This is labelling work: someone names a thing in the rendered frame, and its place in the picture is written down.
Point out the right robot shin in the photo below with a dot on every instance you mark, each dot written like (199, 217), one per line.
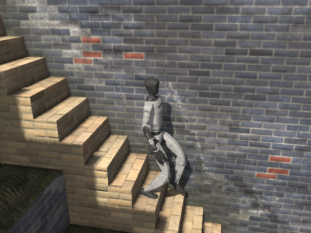
(156, 183)

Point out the right robot forearm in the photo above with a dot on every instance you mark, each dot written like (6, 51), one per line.
(147, 132)

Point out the robot right foot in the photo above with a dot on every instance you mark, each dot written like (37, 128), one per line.
(149, 194)

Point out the right robot upper arm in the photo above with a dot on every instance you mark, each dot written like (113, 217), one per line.
(147, 109)

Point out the right robot hand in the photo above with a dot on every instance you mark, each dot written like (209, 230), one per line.
(159, 155)

